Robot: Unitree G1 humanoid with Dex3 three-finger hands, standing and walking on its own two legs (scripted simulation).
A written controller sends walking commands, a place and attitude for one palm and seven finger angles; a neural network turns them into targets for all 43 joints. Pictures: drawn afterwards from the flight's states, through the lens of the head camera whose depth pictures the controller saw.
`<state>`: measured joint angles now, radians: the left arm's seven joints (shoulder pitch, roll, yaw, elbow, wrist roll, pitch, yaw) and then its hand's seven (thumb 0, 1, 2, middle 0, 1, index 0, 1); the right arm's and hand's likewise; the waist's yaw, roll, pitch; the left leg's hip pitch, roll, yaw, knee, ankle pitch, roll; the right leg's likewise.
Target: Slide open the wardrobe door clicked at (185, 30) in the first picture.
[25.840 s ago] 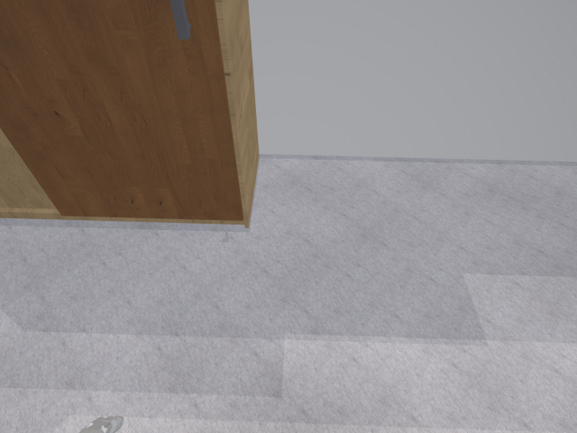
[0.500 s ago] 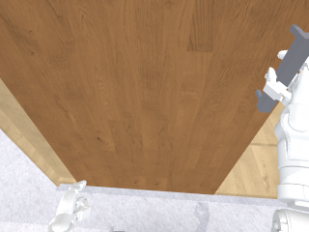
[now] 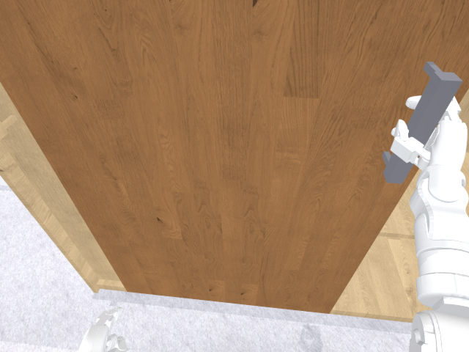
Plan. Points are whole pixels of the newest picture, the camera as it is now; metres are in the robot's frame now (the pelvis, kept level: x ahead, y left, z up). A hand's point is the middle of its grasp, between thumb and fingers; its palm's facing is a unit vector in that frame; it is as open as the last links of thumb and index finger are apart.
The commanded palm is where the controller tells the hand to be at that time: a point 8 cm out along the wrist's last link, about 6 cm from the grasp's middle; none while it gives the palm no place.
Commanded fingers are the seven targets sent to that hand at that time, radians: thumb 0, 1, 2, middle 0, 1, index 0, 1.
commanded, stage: stop walking and hold the door there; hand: right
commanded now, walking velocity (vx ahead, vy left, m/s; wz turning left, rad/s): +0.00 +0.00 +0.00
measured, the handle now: (410, 126) +0.45 -0.27 +0.20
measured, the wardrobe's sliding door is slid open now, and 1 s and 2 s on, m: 0.67 0.67 0.67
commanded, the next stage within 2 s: loosen the grip on the handle in 0.82 s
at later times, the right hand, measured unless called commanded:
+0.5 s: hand (400, 139) +0.41 -0.24 +0.20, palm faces +0.43 +0.89 -0.12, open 6.4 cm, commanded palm +0.37 -0.27 +0.19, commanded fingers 0.00 -0.90 -0.90 0.45 1.40 0.45 1.40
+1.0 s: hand (407, 139) +0.41 -0.25 +0.20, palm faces +0.41 +0.91 -0.10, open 6.9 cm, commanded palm +0.36 -0.28 +0.18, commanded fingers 0.00 -0.30 -0.61 0.45 1.40 0.45 1.40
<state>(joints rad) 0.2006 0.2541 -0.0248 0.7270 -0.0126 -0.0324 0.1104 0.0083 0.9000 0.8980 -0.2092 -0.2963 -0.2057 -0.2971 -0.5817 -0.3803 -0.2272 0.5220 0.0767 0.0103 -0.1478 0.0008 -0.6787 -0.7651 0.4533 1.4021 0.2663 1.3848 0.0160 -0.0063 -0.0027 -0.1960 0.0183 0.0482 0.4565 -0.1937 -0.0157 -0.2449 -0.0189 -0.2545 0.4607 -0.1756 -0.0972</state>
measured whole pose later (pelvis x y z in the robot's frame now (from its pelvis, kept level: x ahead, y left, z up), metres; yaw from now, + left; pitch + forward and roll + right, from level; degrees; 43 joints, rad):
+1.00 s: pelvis +0.02 +0.04 +0.00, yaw -4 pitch +0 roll +1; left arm 0.21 0.24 0.00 0.69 -0.03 -0.09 0.07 0.01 0.90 0.90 -0.21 -0.30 -0.20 -0.30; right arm -0.64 -0.40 -0.31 0.56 0.03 0.01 -0.02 -0.06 -0.49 -0.78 0.45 1.40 0.34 1.36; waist -0.02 0.03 -0.02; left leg -0.23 0.00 0.11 0.48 -0.25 0.03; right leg -0.30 -0.03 -0.18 0.47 -0.18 -0.06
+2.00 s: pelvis +0.04 +0.05 -0.01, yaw -1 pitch +4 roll +1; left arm 0.25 0.26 -0.05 0.65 -0.04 -0.12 0.11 0.01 0.90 0.90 -0.21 -0.30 -0.21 -0.30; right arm -0.51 -0.58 -0.50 0.58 0.10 -0.02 0.05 -0.01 0.55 -0.20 0.33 1.20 0.28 1.17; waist -0.01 0.00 -0.07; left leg -0.33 -0.05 0.06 0.56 -0.30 0.05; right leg -0.42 0.02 -0.03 0.60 -0.26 -0.06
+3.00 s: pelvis +0.03 +0.05 +0.00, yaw -2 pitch -1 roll +1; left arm 0.20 0.24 -0.07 0.66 -0.05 -0.18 0.15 0.01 0.90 0.90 -0.21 -0.30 -0.21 -0.30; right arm -0.04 -0.51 -0.56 0.07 0.26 0.06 0.14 -0.01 0.55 -0.20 0.25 1.15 0.25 1.15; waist -0.08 -0.02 -0.06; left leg -0.22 -0.04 0.08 0.53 -0.29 0.04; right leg -0.31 0.04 -0.01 0.57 -0.24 -0.06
